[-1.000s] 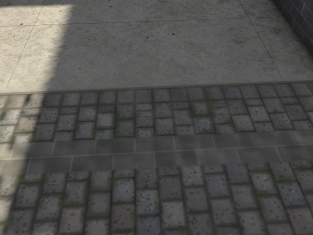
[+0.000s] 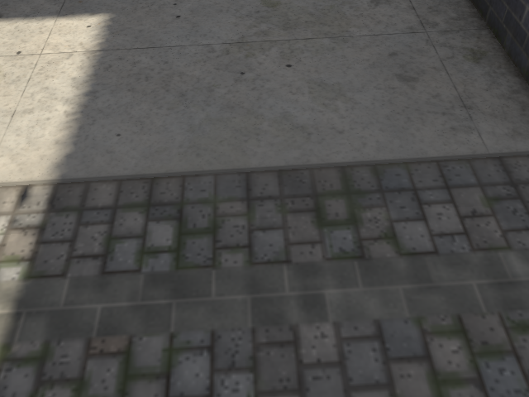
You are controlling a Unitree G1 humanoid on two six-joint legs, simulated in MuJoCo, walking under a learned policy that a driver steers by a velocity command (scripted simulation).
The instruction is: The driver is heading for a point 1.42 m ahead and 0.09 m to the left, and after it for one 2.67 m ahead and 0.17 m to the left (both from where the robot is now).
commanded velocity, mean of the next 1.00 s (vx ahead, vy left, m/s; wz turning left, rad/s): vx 0.96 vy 0.00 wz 0.00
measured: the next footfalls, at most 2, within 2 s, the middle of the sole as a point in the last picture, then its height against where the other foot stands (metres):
left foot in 0.36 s outside the picture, level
right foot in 0.84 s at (316, 248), level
